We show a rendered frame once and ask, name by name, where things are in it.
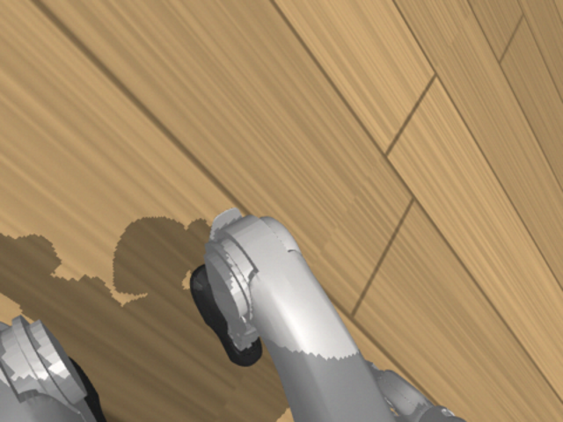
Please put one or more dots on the right robot foot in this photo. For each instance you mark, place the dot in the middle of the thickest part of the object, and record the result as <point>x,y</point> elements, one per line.
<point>203,297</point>

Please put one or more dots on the left robot foot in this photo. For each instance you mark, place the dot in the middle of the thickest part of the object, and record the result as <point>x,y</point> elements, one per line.
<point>92,398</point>

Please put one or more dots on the right robot hand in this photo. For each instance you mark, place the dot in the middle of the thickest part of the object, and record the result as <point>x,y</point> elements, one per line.
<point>409,403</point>

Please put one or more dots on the right robot arm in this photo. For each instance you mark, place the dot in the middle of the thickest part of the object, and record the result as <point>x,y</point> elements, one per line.
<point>440,414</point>

